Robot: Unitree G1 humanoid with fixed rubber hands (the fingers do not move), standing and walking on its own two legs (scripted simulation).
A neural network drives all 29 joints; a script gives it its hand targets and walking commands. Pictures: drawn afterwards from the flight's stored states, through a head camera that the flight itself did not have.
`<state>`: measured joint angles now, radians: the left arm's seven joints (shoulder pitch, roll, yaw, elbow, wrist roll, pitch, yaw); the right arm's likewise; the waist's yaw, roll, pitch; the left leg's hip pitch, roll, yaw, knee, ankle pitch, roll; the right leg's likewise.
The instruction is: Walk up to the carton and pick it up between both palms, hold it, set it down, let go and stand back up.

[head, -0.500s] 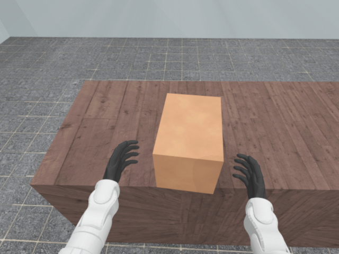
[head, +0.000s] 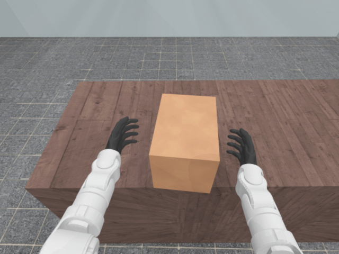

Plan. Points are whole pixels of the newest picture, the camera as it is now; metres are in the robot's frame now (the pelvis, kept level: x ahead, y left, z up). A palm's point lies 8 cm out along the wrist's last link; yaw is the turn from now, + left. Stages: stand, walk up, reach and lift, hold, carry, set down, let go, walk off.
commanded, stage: reach and lift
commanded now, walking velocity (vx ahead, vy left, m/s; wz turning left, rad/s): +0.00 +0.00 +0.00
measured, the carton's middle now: (185, 141) +0.45 -0.06 -0.02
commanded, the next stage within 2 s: none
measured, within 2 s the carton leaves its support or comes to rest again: neither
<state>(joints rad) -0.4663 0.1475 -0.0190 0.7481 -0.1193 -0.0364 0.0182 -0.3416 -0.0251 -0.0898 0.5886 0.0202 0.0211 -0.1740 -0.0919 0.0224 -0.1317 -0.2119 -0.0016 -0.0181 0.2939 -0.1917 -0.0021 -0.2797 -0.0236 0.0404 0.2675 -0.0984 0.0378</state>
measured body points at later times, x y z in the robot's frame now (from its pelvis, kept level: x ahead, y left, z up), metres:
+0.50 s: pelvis +0.00 -0.01 +0.00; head +0.03 -0.01 +0.45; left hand +0.46 +0.10 +0.10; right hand +0.40 -0.21 +0.08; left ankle -0.03 +0.12 -0.75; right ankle +0.02 -0.14 -0.75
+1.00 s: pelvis +0.00 +0.01 +0.00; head +0.07 +0.01 +0.44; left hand +0.50 +0.09 +0.12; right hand +0.45 -0.20 +0.10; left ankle -0.03 +0.12 -0.75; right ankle +0.02 -0.14 -0.75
